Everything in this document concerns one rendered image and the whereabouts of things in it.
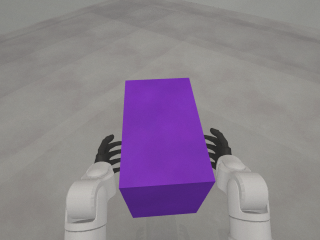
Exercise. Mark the carton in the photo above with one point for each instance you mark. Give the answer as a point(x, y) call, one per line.
point(165, 168)

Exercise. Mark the robot right hand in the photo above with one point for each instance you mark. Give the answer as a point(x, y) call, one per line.
point(222, 148)

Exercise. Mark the left robot forearm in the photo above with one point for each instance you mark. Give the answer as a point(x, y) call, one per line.
point(87, 203)

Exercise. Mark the right robot forearm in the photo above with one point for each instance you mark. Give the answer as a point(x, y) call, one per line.
point(247, 200)

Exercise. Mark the robot left hand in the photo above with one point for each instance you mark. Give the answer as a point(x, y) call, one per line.
point(104, 155)

